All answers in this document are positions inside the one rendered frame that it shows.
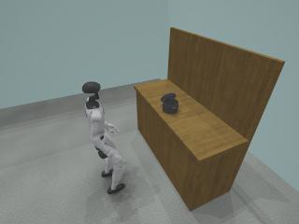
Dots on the table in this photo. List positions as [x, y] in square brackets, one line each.
[222, 92]

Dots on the robot right upper arm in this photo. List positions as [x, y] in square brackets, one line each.
[96, 119]

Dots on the lid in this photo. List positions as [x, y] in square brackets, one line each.
[168, 95]

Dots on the pot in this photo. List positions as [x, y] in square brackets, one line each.
[170, 106]

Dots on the right robot forearm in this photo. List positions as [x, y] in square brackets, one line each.
[103, 147]

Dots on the left robot hand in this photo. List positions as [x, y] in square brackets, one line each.
[111, 126]

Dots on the humanoid robot torso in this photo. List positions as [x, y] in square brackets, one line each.
[102, 124]

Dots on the robot head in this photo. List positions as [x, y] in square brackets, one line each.
[92, 87]

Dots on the right robot hand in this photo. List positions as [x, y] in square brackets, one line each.
[116, 159]

